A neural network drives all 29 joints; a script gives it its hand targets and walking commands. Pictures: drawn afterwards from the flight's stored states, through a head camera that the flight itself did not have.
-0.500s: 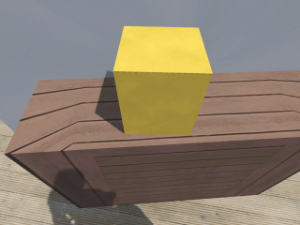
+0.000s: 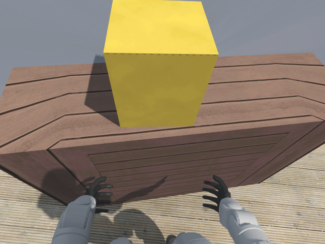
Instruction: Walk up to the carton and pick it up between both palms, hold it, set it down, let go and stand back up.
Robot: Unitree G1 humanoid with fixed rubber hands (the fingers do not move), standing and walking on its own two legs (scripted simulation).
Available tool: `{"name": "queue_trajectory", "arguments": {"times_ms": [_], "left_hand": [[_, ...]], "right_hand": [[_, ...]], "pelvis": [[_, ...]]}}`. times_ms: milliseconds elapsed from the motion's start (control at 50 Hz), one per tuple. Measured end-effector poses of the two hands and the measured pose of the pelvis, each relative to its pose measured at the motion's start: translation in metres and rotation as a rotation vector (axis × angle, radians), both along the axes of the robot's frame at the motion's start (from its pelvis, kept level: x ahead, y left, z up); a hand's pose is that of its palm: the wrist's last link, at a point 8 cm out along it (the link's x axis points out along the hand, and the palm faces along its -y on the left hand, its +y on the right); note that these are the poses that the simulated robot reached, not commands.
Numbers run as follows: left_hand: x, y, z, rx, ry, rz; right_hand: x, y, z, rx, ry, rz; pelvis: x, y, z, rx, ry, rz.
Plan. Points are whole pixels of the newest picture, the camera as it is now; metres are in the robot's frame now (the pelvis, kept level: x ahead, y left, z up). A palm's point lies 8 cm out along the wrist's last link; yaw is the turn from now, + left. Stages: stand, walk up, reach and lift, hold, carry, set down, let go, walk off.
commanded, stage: reach and lift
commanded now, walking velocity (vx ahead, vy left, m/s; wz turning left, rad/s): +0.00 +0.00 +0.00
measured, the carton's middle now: (157, 69) +0.50 -0.01 +0.11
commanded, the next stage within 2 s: none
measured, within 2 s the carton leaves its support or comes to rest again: neither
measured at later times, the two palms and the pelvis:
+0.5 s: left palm (68, 224) +0.18 +0.21 -0.05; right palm (237, 220) +0.15 -0.18 -0.05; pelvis +0.01 +0.01 +0.02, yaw -1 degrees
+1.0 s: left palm (68, 208) +0.20 +0.20 -0.01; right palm (249, 207) +0.17 -0.20 +0.00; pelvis +0.02 +0.02 +0.02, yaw -3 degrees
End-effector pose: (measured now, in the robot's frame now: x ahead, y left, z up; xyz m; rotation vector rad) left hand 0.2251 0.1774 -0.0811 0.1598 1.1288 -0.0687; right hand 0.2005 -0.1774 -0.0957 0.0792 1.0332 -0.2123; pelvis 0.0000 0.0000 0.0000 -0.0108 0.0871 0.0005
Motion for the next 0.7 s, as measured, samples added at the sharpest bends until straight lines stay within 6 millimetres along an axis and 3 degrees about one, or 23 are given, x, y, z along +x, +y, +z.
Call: {"name": "queue_trajectory", "arguments": {"times_ms": [80,140,180,300,420,540,700], "left_hand": [[-0.048,-0.012,0.0,0.014,0.09,0.049],[-0.078,-0.002,-0.012,0.033,0.14,0.138],[-0.086,0.009,-0.018,0.056,0.132,0.186],[-0.066,0.034,-0.006,0.073,0.003,0.211],[-0.044,0.037,0.023,0.031,-0.089,0.151],[-0.051,0.037,0.03,0.013,-0.098,0.134],[-0.059,0.033,0.037,0.004,-0.165,0.171]], "right_hand": [[-0.039,-0.006,0.0,-0.054,0.012,0.05],[-0.06,-0.015,-0.002,-0.087,0.041,0.123],[-0.063,-0.02,0.0,-0.107,0.043,0.147],[-0.048,-0.025,0.017,-0.13,0.003,0.132],[-0.042,-0.013,0.038,-0.094,-0.061,0.093],[-0.051,-0.006,0.048,-0.081,-0.095,0.069],[-0.052,-0.014,0.057,-0.103,-0.141,0.085]], "pelvis": [[0.006,-0.003,0.012,0.012,-0.08,-0.026],[0.006,-0.008,0.013,0.023,-0.098,-0.025],[0.005,-0.011,0.012,0.029,-0.096,-0.02],[0.001,-0.013,0.01,0.027,-0.075,-0.003],[0.005,-0.002,0.016,0.016,-0.09,-0.014],[0.009,0.011,0.018,0.012,-0.117,-0.031],[0.011,0.022,0.018,0.013,-0.133,-0.036]]}}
